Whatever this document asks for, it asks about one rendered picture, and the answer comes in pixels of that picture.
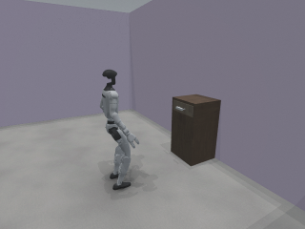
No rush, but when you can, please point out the cabinet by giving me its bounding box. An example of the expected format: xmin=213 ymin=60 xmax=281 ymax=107
xmin=171 ymin=94 xmax=221 ymax=166

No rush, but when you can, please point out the left robot thigh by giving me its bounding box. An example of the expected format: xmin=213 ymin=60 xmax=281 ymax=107
xmin=115 ymin=128 xmax=124 ymax=155

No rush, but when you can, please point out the robot right upper arm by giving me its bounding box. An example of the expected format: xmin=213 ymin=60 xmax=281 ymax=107
xmin=109 ymin=91 xmax=118 ymax=119

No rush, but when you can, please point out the left robot foot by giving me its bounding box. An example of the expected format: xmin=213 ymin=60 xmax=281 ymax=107
xmin=110 ymin=172 xmax=119 ymax=179

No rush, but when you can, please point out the right robot forearm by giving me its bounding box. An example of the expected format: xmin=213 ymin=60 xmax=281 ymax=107
xmin=112 ymin=113 xmax=130 ymax=135

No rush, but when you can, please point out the robot left upper arm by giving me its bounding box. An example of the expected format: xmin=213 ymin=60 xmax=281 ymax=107
xmin=99 ymin=88 xmax=104 ymax=110

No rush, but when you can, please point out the drawer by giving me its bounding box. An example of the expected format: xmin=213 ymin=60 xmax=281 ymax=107
xmin=173 ymin=100 xmax=193 ymax=117

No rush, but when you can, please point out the handle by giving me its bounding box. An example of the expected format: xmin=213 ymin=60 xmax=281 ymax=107
xmin=175 ymin=106 xmax=185 ymax=111

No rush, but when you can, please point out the right robot hand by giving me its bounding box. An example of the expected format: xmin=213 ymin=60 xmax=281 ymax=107
xmin=126 ymin=133 xmax=139 ymax=148

